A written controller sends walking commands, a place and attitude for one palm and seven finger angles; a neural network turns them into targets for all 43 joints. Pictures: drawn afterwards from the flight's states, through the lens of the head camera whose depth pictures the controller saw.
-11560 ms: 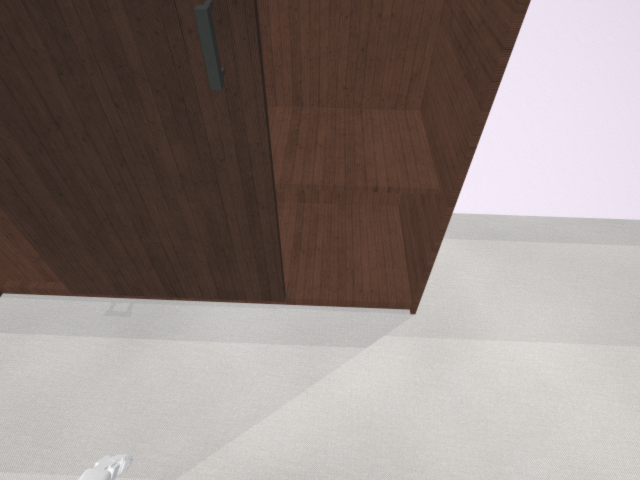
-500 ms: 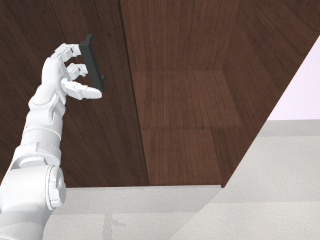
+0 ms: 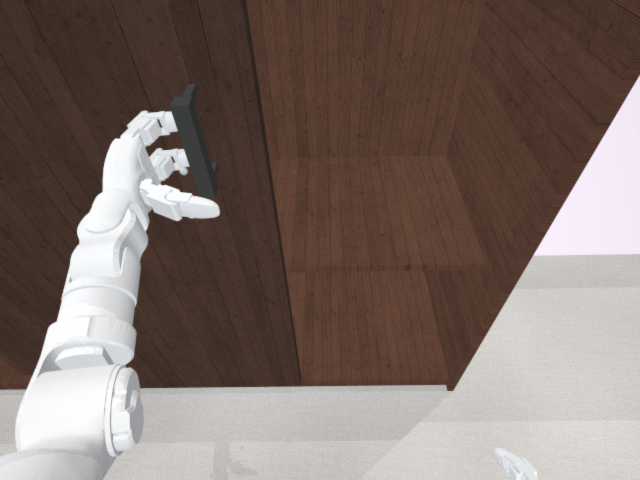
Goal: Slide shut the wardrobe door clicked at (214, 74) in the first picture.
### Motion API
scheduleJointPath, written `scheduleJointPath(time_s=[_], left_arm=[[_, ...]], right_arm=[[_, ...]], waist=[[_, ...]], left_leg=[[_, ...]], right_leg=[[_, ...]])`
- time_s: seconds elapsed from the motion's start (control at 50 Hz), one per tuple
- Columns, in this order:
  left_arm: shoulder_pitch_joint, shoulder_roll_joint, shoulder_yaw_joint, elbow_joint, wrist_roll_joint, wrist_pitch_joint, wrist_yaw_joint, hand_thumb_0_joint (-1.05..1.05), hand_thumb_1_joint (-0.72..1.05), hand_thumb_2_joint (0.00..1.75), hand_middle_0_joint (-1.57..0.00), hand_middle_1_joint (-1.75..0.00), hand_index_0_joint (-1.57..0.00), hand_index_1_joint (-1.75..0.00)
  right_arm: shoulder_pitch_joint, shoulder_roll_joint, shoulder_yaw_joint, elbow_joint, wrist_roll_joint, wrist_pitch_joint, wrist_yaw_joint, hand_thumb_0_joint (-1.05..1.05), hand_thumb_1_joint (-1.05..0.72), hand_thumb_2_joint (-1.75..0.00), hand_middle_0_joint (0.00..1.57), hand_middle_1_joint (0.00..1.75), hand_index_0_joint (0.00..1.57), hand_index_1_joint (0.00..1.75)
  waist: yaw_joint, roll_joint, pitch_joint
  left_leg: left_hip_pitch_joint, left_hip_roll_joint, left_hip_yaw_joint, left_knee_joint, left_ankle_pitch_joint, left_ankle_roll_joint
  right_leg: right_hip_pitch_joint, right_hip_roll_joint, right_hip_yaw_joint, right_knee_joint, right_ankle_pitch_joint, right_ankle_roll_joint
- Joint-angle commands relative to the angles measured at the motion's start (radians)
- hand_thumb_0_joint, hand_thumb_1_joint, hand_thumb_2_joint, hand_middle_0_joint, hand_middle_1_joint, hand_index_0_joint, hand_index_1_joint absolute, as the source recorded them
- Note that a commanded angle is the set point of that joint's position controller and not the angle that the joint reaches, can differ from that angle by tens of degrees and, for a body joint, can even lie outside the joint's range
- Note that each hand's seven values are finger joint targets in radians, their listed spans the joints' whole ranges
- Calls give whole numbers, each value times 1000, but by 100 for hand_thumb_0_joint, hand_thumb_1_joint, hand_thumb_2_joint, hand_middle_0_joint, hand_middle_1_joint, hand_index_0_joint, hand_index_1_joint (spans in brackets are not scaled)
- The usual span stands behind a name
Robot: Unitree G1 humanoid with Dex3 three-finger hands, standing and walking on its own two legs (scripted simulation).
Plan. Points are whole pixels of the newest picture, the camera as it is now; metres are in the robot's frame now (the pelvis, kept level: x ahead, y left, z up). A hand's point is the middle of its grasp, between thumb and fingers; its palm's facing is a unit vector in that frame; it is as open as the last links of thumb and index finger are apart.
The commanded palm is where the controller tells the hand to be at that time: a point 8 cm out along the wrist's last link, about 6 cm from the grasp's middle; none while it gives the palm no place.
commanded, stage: slide the fingers in behind the handle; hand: left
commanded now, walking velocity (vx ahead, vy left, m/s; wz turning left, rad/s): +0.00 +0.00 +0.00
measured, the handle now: (200, 142) +0.50 +0.17 +0.19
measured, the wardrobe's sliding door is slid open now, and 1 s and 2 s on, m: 0.46 0.46 0.46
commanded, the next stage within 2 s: grip the handle and tug to test in 1.22 s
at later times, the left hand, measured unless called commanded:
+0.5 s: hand (199, 169) +0.43 +0.15 +0.19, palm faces +0.03 -1.00 -0.02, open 14.0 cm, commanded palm +0.41 +0.20 +0.19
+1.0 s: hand (209, 168) +0.44 +0.14 +0.19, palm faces +0.04 -1.00 +0.00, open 14.1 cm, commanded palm +0.41 +0.19 +0.19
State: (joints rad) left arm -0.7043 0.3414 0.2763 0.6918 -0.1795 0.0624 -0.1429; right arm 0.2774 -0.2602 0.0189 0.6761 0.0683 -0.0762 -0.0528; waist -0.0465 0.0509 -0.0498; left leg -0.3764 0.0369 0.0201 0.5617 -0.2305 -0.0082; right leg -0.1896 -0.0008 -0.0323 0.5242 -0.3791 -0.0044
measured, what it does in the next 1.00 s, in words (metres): stands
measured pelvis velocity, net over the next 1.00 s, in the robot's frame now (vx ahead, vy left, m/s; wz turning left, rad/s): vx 0.00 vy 0.00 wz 0.00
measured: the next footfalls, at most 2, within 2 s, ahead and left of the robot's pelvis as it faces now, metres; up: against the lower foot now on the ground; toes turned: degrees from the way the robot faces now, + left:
none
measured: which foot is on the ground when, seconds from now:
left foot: down 0.00-1.00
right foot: down 0.00-1.00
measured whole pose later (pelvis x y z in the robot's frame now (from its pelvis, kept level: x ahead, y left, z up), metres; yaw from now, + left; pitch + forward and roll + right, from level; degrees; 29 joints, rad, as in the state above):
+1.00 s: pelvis +0.00 +0.00 +0.00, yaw +0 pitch +2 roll +0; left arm -0.73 0.28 0.22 0.68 -0.17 0.06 -0.07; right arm 0.29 -0.26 0.01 0.70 0.06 -0.08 -0.04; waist -0.05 0.05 -0.04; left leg -0.37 0.04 0.02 0.55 -0.22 -0.01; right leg -0.19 0.00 -0.03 0.52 -0.38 -0.01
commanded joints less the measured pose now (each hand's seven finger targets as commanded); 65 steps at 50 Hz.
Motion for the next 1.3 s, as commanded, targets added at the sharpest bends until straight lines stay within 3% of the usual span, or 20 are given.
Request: scheduleJointPath(time_s=[0.0, 0.16, 0.24, 0.28, 0.34, 0.36, 0.4, 0.48, 0.62, 0.66, 0.7, 0.72, 0.82, 0.86, 0.9, 0.92, 1.06, 1.1, 1.12, 1.28], left_arm=[[-533, 168, -20, -258, -9, -63, -1, 0, -50, 30, -30, -120, -30, -120], [-535, 174, -1, -218, -15, -72, 19, 0, -50, 30, -30, -120, -30, -120], [-503, 224, 47, -207, 1, -73, 36, 0, -50, 30, -30, -120, -30, -120], [-501, 196, 27, -227, -3, -75, 36, 0, -50, 30, -30, -120, -30, -120], [-483, 236, 58, -226, 1, -86, 38, 0, -50, 30, -30, -120, -30, -120], [-515, 185, 9, -252, -2, -88, 34, 0, -50, 30, -30, -120, -30, -120], [-528, 171, -4, -270, 0, -90, 34, 0, -50, 30, -30, -120, -30, -120], [-520, 123, -25, -246, -13, -74, 39, 0, -50, 30, -30, -120, -30, -120], [-507, 179, 22, -246, 7, -70, 79, 0, -50, 30, -30, -120, -30, -120], [-511, 110, -32, -282, 13, -77, 81, 0, -50, 30, -30, -120, -30, -120], [-525, 96, -46, -280, 9, -79, 77, 0, -50, 30, -30, -120, -30, -120], [-491, 104, -35, -265, 4, -76, 78, 0, -50, 30, -30, -120, -30, -120], [-516, 124, -29, -264, 6, -76, 72, 0, -50, 30, -30, -120, -30, -120], [-542, 89, -57, -266, 3, -74, 69, 0, -50, 30, -30, -120, -30, -120], [-552, 106, -39, -255, 1, -74, 69, 0, -50, 30, -30, -120, -30, -120], [-513, 150, -3, -245, 2, -73, 74, 0, -50, 30, -30, -120, -30, -120], [-477, 126, -17, -301, -1, -72, 62, 0, -50, 30, -30, -120, -30, -120], [-470, 103, -26, -309, -9, -65, 60, 0, -50, 30, -30, -120, -30, -120], [-443, 141, 4, -294, -9, -62, 63, 0, -50, 30, -30, -120, -30, -120], [-412, 99, -27, -378, -9, -49, 65, 0, -50, 30, -30, -120, -30, -120]], right_arm=[[-20, -135, -55, -125, 0, -45, -11, 0, -90, -90, 20, 30, 20, 30], [-14, -139, -56, -108, -4, -49, -8, 0, -90, -90, 20, 30, 20, 30], [-8, -142, -58, -111, -7, -43, -3, 0, -90, -90, 20, 30, 20, 30], [-15, -136, -57, -121, -7, -45, -2, 0, -90, -90, 20, 30, 20, 30], [-14, -142, -58, -122, -7, -41, -2, 0, -90, -90, 20, 30, 20, 30], [-15, -136, -57, -124, -7, -43, -2, 0, -90, -90, 20, 30, 20, 30], [-11, -134, -61, -122, -6, -47, -1, 0, -90, -90, 20, 30, 20, 30], [-7, -133, -65, -109, -4, -54, -1, 0, -90, -90, 20, 30, 20, 30], [0, -136, -61, -98, -15, -51, 2, 0, -90, -90, 20, 30, 20, 30], [-10, -124, -63, -111, -11, -58, 8, 0, -90, -90, 20, 30, 20, 30], [-9, -126, -65, -106, -9, -58, 8, 0, -90, -90, 20, 30, 20, 30], [-8, -128, -63, -105, -13, -54, 8, 0, -90, -90, 20, 30, 20, 30], [-15, -130, -62, -105, -11, -53, 5, 0, -90, -90, 20, 30, 20, 30], [-19, -126, -60, -108, -6, -54, 5, 0, -90, -90, 20, 30, 20, 30], [-15, -128, -62, -103, -8, -56, 4, 0, -90, -90, 20, 30, 20, 30], [-11, -133, -60, -101, -12, -50, 3, 0, -90, -90, 20, 30, 20, 30], [-26, -126, -63, -121, -9, -46, 7, 0, -90, -90, 20, 30, 20, 30], [-33, -124, -62, -126, -7, -48, 8, 0, -90, -90, 20, 30, 20, 30], [-28, -130, -61, -121, -12, -44, 6, 0, -90, -90, 20, 30, 20, 30], [-50, -122, -63, -141, -7, -40, 11, 0, -90, -90, 20, 30, 20, 30]], waist=[[-29, -6, -279], [-20, -26, -290], [-6, -57, -304], [-6, -49, -294], [-1, -61, -277], [-12, -32, -286], [-16, 1, -297], [-24, -32, -275], [-1, -40, -297], [-12, -29, -308], [-21, -37, -303], [-11, -66, -290], [-11, -40, -281], [-25, -39, -273], [-24, -42, -276], [-7, -52, -278], [-4, -29, -320], [-5, -50, -305], [4, -78, -294], [3, -42, -307]], left_leg=[[338, -41, -12, -9, 247, 56], [328, -42, -20, -12, 234, 52], [311, -42, -13, -12, 261, 55], [307, -42, -11, -15, 251, 54], [292, -39, -7, -19, 240, 55], [307, -42, -7, -20, 245, 54], [336, -38, -12, -16, 255, 51], [338, -36, -15, -18, 226, 53], [310, -40, -15, -24, 245, 51], [335, -41, -8, -17, 257, 54], [348, -38, -11, -15, 266, 52], [325, -39, -12, -17, 253, 53], [319, -42, -6, -17, 240, 54], [324, -44, -4, -17, 232, 56], [327, -44, -5, -14, 236, 55], [308, -44, -8, -15, 238, 54], [341, -46, -1, -10, 303, 54], [337, -47, -2, -11, 295, 55], [316, -46, -2, -14, 291, 56], [357, -44, 1, -14, 327, 55]], right_leg=[[-132, 28, -8, -68, 433, -8], [-125, 27, -10, -66, 415, -10], [-97, 28, -6, -61, 454, -8], [-95, 29, -8, -63, 445, -8], [-86, 30, -4, -67, 444, -7], [-91, 30, -5, -66, 444, -8], [-109, 32, -7, -65, 433, -11], [-138, 38, -11, -80, 398, -8], [-85, 30, -11, -70, 415, -12], [-104, 33, -9, -66, 438, -7], [-113, 36, -10, -66, 445, -8], [-93, 34, -13, -73, 434, -9], [-91, 31, -6, -73, 435, -10], [-115, 33, -5, -75, 435, -5], [-119, 33, -4, -73, 439, -5], [-86, 29, -6, -73, 438, -10], [-65, 30, -6, -59, 519, -8], [-71, 32, -9, -63, 516, -6], [-48, 29, -11, -68, 514, -8], [-58, 34, -10, -64, 541, -8]])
